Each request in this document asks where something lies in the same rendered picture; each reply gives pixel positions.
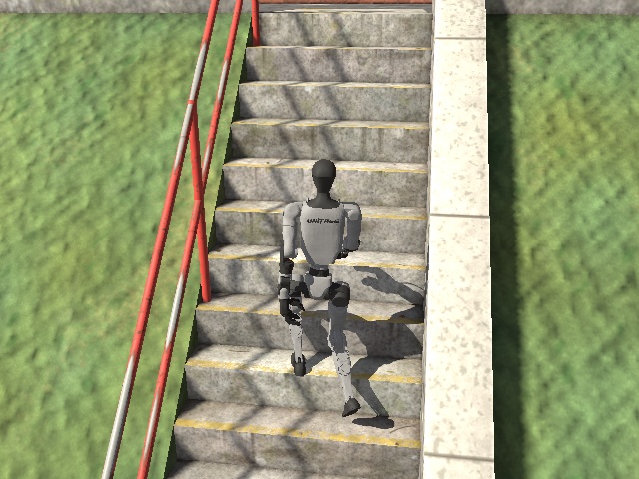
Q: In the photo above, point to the stairs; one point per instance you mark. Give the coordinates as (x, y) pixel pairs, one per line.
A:
(353, 89)

